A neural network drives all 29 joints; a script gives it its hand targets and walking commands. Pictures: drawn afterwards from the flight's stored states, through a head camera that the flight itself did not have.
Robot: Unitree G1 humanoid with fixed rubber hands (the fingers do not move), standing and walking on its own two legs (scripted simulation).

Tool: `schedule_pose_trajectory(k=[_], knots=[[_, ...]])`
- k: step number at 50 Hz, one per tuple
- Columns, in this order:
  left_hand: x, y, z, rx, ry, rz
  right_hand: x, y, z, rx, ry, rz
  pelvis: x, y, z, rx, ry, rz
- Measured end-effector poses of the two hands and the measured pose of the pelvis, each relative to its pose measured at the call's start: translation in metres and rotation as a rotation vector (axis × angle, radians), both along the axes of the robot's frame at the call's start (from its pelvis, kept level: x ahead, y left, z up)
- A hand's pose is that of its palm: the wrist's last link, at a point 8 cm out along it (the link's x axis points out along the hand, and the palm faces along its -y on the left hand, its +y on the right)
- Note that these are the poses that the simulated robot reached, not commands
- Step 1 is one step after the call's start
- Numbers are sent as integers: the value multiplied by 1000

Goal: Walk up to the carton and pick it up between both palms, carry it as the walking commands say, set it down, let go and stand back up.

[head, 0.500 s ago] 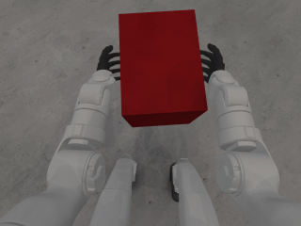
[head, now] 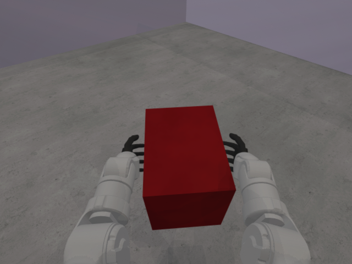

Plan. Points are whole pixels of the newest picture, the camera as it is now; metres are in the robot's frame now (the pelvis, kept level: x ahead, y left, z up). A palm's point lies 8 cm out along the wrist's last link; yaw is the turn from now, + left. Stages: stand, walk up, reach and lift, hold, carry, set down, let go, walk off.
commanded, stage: reach and lift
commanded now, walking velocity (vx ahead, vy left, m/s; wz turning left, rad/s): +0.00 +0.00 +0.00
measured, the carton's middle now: (183, 166) +0.37 +0.00 +0.01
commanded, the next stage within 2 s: hold in 1.22 s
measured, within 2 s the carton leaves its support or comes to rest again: neither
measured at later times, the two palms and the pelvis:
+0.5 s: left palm (120, 163) +0.33 +0.15 +0.08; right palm (235, 163) +0.34 -0.12 +0.08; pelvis +0.01 +0.01 +0.01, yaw +0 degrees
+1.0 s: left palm (121, 168) +0.32 +0.15 +0.07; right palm (235, 166) +0.33 -0.12 +0.07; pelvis +0.02 +0.00 +0.01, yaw +0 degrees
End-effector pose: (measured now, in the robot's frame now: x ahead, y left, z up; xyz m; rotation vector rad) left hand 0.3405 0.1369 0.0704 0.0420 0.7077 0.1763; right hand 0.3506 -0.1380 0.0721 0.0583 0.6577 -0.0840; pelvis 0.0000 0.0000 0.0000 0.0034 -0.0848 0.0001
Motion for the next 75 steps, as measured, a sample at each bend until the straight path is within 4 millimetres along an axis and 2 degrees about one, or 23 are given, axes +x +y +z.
schedule_pose_trajectory(k=[5,10,23,39,49,75], knots=[[-6,2,5,-21,-2,26,-5,2,3,-7,2,11,13,-3,6,4,-34,-1],[-11,6,10,-34,-5,38,-10,7,8,-20,4,17,17,-3,9,2,-55,-2],[-15,15,9,-46,3,36,-15,15,11,-33,17,13,14,6,10,-9,-62,-2],[-12,13,4,-47,14,30,-13,14,7,-37,28,10,18,5,10,-8,-57,-2],[-19,13,-3,-58,21,41,-18,14,1,-39,35,14,18,5,11,-8,-56,-2],[-27,15,0,-61,5,45,-27,15,2,-35,24,13,11,5,10,-8,-65,-2]])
